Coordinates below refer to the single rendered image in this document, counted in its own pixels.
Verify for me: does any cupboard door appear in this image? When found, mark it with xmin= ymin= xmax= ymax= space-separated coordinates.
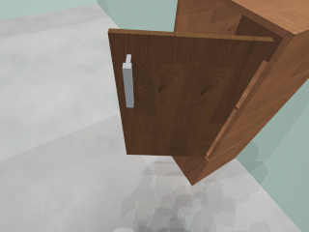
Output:
xmin=107 ymin=28 xmax=274 ymax=158

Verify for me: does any handle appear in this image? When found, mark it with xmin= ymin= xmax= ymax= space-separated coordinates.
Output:
xmin=122 ymin=54 xmax=134 ymax=108

